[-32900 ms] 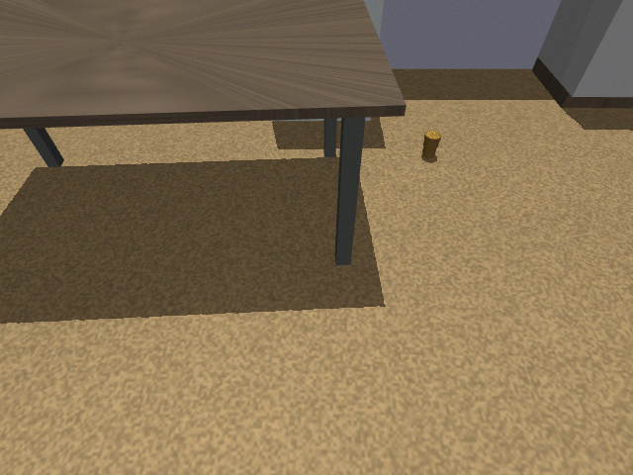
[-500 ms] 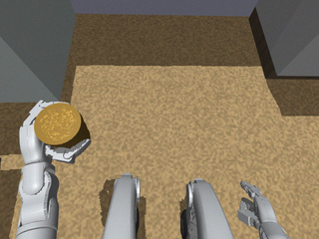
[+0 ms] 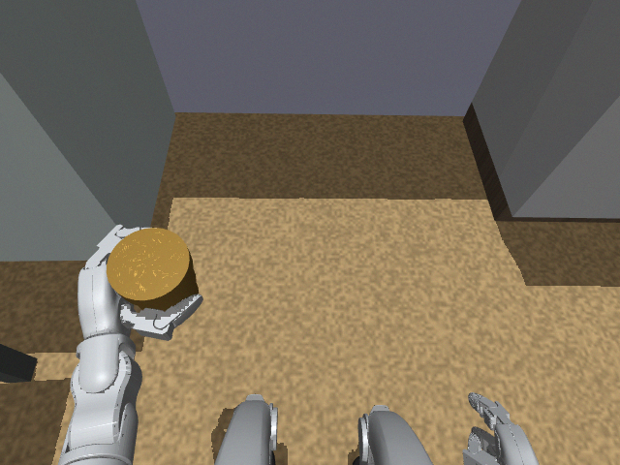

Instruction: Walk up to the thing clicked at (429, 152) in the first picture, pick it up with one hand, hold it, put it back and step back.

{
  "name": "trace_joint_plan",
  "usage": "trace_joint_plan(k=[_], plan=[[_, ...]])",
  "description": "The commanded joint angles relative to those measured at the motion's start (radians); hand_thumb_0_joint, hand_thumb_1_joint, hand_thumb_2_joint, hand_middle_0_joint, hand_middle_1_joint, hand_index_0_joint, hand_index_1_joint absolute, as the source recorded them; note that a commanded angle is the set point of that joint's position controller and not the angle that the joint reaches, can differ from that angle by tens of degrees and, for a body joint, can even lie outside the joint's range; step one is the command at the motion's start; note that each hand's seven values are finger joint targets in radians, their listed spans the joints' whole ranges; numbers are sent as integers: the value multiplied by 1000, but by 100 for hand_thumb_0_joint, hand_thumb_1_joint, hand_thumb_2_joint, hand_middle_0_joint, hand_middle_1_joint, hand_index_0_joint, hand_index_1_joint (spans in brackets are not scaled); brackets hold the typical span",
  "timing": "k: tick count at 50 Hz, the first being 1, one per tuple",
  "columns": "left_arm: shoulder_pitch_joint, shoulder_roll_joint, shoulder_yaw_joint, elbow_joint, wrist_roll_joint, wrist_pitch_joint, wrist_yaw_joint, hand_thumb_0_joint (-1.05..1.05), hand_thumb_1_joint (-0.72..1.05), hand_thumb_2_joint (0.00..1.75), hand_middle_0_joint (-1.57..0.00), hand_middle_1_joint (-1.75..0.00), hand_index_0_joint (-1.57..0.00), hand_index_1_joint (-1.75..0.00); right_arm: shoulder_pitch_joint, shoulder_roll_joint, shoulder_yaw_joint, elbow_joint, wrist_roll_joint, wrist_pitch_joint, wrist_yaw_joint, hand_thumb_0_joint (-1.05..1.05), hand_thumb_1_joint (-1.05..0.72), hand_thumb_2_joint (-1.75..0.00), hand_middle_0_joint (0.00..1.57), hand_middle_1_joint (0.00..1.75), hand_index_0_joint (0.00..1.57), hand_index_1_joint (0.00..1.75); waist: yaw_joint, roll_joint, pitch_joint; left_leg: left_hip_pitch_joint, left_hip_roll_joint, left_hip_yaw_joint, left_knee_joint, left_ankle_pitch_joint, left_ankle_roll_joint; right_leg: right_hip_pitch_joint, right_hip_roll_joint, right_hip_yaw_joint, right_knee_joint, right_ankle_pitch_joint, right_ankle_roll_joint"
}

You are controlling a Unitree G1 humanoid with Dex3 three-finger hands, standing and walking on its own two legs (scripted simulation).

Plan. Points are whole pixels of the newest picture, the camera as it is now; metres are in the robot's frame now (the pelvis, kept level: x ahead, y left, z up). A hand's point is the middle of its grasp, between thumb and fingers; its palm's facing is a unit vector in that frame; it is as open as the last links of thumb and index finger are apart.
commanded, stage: lift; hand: left
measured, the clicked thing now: (164, 283) +0.34 +0.21 +0.02
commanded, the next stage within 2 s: hold in 0.90 s
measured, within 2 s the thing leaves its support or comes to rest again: neither
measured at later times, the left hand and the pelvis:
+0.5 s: hand (162, 260) +0.34 +0.19 +0.09, palm faces +0.26 -0.96 -0.03, open 10.5 cm; pelvis +0.01 -0.01 +0.05, yaw +1 degrees
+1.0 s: hand (164, 239) +0.35 +0.18 +0.11, palm faces +0.26 -0.97 -0.01, open 10.5 cm; pelvis +0.02 -0.01 +0.07, yaw +1 degrees
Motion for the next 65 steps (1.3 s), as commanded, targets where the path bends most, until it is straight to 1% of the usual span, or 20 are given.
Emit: trace_joint_plan(k=[1, 5, 6, 7, 8, 10, 15, 16, 23, 25, 28, 32, 44, 49, 51, 56, 58, 59, 62, 65], plan=[[-214, 138, 43, -234, -6, -94, -1, 0, 6, 109, -113, -123, -115, -122, -1, -143, -59, -117, -2, -42, -13, 0, -91, -90, 20, 30, 20, 30, 3, 77, -321, 355, -20, -4, -268, 179, 18, 169, 17, -7, -225, 234, -34], [-209, 113, 14, -240, -8, -103, -2, 0, 12, 110, -113, -123, -115, -122, 0, -141, -55, -121, -4, -45, -12, 0, -90, -90, 20, 30, 20, 30, 1, 50, -329, 396, -21, 2, -300, 184, 17, 221, 18, -8, -269, 242, -32], [-215, 125, 30, -242, -10, -105, -1, 0, 10, 110, -114, -123, -116, -123, 8, -136, -52, -114, -5, -44, -12, 0, -91, -90, 20, 30, 20, 30, 0, 40, -325, 392, -22, 4, -303, 197, 19, 240, 18, -8, -280, 257, -28], [-211, 114, 13, -239, -9, -103, -1, 0, 8, 109, -113, -122, -115, -122, 2, -137, -52, -120, -4, -45, -13, 0, -91, -90, 20, 30, 20, 30, 3, 38, -323, 400, -25, 13, -307, 206, 19, 262, 16, -3, -291, 269, -27], [-197, 123, 30, -226, -8, -100, 4, 0, 8, 109, -113, -122, -115, -122, 1, -133, -51, -119, -5, -45, -14, 0, -91, -90, 20, 30, 20, 30, 4, 24, -315, 394, -27, 17, -311, 208, 23, 282, 17, 1, -306, 275, -24], [-214, 115, 18, -241, -5, -103, 9, 0, 9, 110, -113, -122, -114, -121, 10, -129, -48, -116, -8, -42, -17, 0, -91, -90, 20, 30, 20, 30, 0, 18, -330, 409, -28, 25, -314, 240, 23, 321, 14, 7, -322, 314, -21], [-236, 89, -13, -230, 13, -100, 27, 0, 10, 111, -111, -122, -113, -122, 7, -124, -47, -107, -13, -38, -18, 0, -90, -90, 20, 30, 20, 30, -6, 34, -273, 455, -26, 24, -367, 222, 19, 315, 14, 3, -358, 292, -25], [-228, 103, 5, -222, 12, -101, 29, 0, 11, 111, -111, -121, -113, -121, 7, -129, -49, -107, -14, -38, -19, 0, -90, -90, 20, 30, 20, 30, 2, 37, -276, 469, -24, 24, -379, 233, 18, 334, 15, 1, -363, 299, -26], [-244, 98, 0, -210, 18, -106, 33, 0, 8, 110, -109, -120, -110, -120, -2, -122, -46, -102, -20, -33, -20, 0, -90, -90, 20, 30, 20, 30, 3, 52, -249, 509, -29, 32, -420, 248, 18, 385, 14, 3, -408, 319, -23], [-230, 68, -24, -197, 17, -104, 34, 0, 8, 111, -110, -121, -112, -121, -4, -122, -47, -104, -21, -32, -18, 0, -90, -90, 20, 30, 20, 30, 0, 36, -236, 516, -27, 30, -435, 245, 16, 391, 17, -2, -414, 314, -24], [-253, 90, -3, -206, 8, -110, 31, 0, 9, 113, -112, -123, -113, -123, 5, -120, -45, -98, -20, -31, -19, 0, -91, -90, 20, 30, 20, 30, -1, 27, -267, 544, -24, 30, -436, 297, 18, 425, 17, 1, -425, 366, -21], [-249, 77, -10, -184, 6, -112, 29, 0, 7, 114, -112, -124, -114, -125, 5, -122, -46, -93, -21, -31, -19, 0, -91, -90, 20, 30, 20, 30, 0, 6, -258, 553, -26, 38, -443, 321, 22, 455, 14, 8, -440, 403, -16], [-281, 76, -14, -194, 6, -120, 26, 0, 5, 114, -114, -125, -115, -126, -11, -128, -49, -86, -20, -24, -12, 0, -91, -90, 20, 30, 20, 30, 5, 16, -240, 612, -30, 42, -489, 342, 19, 508, 14, 10, -482, 420, -17], [-256, 78, -1, -183, 7, -120, 35, 0, 8, 116, -114, -126, -115, -127, 6, -122, -47, -79, -23, -14, -10, 0, -91, -90, 20, 30, 20, 30, 12, 17, -263, 641, -28, 49, -484, 431, 20, 543, 16, 13, -487, 502, -15], [-271, 69, -19, -175, 9, -116, 30, 0, 7, 110, -114, -126, -116, -126, 4, -124, -48, -73, -25, -14, -9, 0, -92, -90, 20, 30, 20, 30, -1, 30, -242, 649, -27, 47, -487, 433, 20, 532, 17, 12, -492, 501, -14], [-277, 59, -29, -166, 19, -114, 38, 0, 8, 109, -115, -126, -117, -126, -22, -128, -51, -84, -21, -13, -5, 0, -92, -90, 20, 30, 20, 30, 10, 10, -181, 632, -28, 43, -535, 326, 13, 525, 18, 4, -516, 392, -21], [-266, 67, -16, -158, 14, -115, 35, 0, 9, 109, -115, -126, -117, -126, -11, -129, -54, -82, -21, -14, -3, 0, -92, -90, 20, 30, 20, 30, 9, 24, -221, 664, -25, 40, -536, 354, 11, 537, 20, 1, -511, 412, -21], [-253, 64, -22, -168, 14, -115, 34, 0, 10, 109, -115, -125, -116, -125, -24, -126, -51, -87, -20, -13, -4, 0, -92, -90, 20, 30, 20, 30, 18, 25, -209, 662, -28, 45, -541, 359, 10, 548, 18, 4, -517, 420, -21], [-280, 62, -41, -187, 17, -112, 33, 0, 9, 110, -116, -126, -117, -126, -22, -127, -50, -83, -21, -13, -2, 0, -92, -90, 20, 30, 20, 30, 5, 29, -208, 671, -28, 44, -540, 379, 12, 556, 18, 5, -523, 440, -19], [-265, 63, -22, -184, 10, -112, 36, 0, 7, 110, -114, -126, -116, -126, -24, -118, -46, -84, -21, -13, -6, 0, -92, -90, 20, 30, 20, 30, 12, 4, -213, 658, -33, 53, -535, 377, 17, 585, 14, 13, -538, 456, -12]])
